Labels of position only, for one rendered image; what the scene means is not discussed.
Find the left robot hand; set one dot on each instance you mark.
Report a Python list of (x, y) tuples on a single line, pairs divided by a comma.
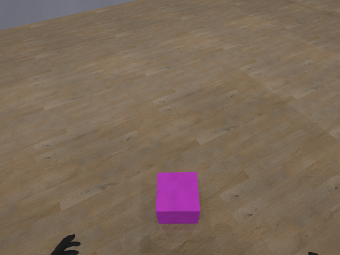
[(66, 243)]

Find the carton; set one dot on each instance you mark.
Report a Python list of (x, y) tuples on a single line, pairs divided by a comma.
[(177, 200)]

